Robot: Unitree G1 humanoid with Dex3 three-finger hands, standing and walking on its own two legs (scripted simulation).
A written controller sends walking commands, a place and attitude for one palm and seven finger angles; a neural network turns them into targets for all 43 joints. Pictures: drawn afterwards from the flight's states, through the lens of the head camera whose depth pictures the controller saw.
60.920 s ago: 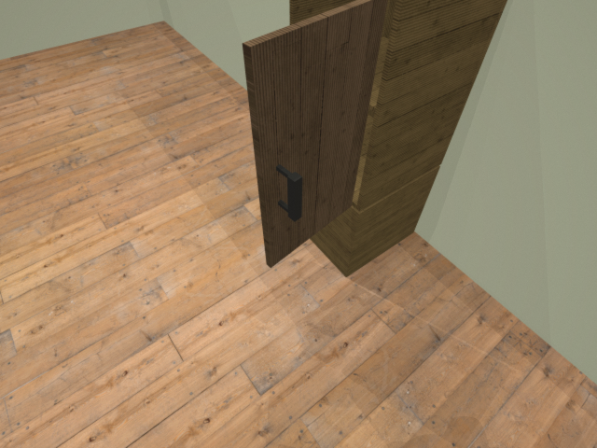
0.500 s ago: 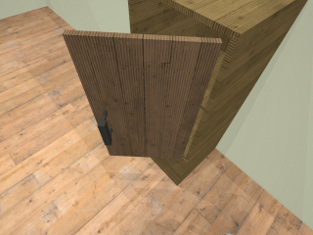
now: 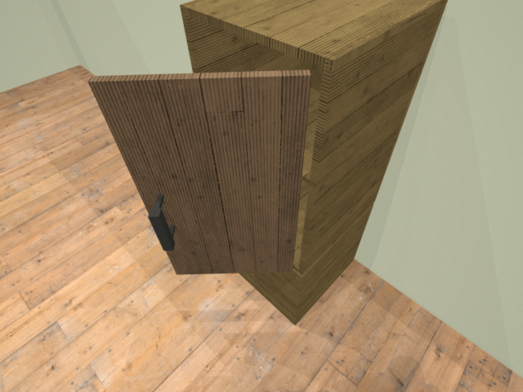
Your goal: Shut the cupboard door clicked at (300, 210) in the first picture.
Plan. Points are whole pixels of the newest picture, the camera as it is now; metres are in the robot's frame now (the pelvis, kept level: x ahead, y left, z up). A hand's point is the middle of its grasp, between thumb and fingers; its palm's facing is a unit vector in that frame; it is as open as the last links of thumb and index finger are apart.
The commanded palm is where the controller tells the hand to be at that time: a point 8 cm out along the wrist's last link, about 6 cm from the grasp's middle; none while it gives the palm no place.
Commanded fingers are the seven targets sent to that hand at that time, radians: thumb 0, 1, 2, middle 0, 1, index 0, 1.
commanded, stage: come to a stop and stand still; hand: left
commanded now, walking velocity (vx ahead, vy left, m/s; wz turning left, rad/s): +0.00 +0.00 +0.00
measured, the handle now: (164, 222) +0.46 +0.23 -0.06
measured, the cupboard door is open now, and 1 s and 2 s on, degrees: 45 45 45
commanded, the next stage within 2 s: look again from close up in 0.02 s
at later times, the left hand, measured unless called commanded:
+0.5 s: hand out of the picture +0.02 +0.16 -0.17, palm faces +0.02 -0.98 -0.19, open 7.3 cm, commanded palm none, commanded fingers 0.00 0.90 0.90 -0.20 -0.30 -0.20 -0.30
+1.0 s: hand (175, 330) +0.22 +0.15 -0.02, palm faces +0.08 -1.00 +0.00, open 6.8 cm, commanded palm +0.14 +0.21 -0.07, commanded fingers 0.00 0.90 0.90 -0.46 -0.58 -0.46 -0.58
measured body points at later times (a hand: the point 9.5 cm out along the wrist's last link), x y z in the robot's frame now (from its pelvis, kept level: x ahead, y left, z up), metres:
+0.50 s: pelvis +0.03 -0.01 +0.00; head +0.04 -0.01 +0.45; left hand +0.02 +0.21 -0.15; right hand +0.03 -0.23 -0.16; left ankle +0.04 +0.11 -0.74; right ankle +0.00 -0.12 -0.74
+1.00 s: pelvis +0.00 -0.02 -0.06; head +0.04 -0.02 +0.39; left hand +0.21 +0.20 -0.02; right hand +0.20 -0.27 -0.13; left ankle +0.05 +0.11 -0.74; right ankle +0.00 -0.12 -0.74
